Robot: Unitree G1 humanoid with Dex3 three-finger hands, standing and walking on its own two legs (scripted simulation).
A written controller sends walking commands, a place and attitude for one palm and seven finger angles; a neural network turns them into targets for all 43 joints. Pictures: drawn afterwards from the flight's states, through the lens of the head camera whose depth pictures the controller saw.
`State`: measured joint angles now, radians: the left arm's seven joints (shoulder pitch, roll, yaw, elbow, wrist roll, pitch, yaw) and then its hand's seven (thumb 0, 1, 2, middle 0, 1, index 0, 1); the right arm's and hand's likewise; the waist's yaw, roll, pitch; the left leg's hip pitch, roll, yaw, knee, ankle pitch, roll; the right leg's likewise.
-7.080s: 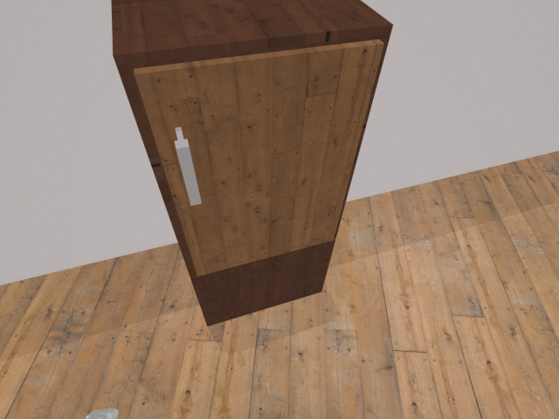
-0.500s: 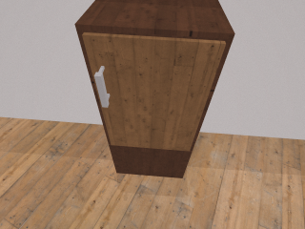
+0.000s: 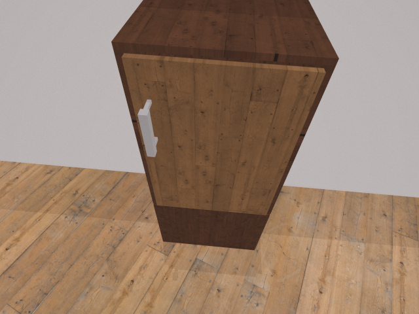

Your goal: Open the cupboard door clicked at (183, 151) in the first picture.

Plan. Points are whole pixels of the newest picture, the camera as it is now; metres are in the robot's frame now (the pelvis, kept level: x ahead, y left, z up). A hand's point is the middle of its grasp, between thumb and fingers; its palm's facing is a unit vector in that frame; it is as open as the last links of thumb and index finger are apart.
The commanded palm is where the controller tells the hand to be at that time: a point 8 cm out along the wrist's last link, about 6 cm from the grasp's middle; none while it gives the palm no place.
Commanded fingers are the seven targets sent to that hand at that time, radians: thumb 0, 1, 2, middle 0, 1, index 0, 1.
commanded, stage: come to a stop and stand still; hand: left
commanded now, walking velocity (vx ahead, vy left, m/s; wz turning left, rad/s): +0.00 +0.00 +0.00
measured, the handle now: (150, 129) +0.51 +0.19 +0.04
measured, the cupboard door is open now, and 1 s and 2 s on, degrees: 0 0 0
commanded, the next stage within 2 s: look again from close up in 0.14 s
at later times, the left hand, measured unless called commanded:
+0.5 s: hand out of the picture +0.02 +0.18 -0.18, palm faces +0.01 -0.97 -0.23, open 7.4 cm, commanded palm none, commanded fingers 0.00 0.90 0.90 -0.20 -0.30 -0.20 -0.30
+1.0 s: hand out of the picture +0.04 +0.15 -0.18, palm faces -0.01 -0.98 -0.21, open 7.3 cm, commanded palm none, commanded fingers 0.00 0.90 0.90 -0.20 -0.30 -0.20 -0.30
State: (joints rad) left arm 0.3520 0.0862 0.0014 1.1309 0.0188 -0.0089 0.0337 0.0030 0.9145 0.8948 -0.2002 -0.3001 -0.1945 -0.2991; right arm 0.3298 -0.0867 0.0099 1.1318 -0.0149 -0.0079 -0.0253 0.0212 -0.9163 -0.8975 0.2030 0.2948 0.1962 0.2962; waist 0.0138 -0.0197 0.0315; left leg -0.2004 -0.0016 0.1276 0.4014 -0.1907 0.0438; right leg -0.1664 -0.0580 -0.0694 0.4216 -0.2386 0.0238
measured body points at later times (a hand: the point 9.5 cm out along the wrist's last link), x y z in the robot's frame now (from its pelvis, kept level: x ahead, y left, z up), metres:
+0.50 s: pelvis +0.02 +0.01 -0.01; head +0.03 -0.01 +0.44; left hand +0.02 +0.23 -0.16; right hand +0.02 -0.21 -0.18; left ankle +0.02 +0.09 -0.74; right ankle -0.01 -0.13 -0.74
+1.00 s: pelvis +0.03 -0.02 +0.00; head +0.05 -0.03 +0.44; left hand +0.04 +0.21 -0.16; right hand +0.03 -0.24 -0.17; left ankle +0.02 +0.09 -0.74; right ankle -0.01 -0.13 -0.74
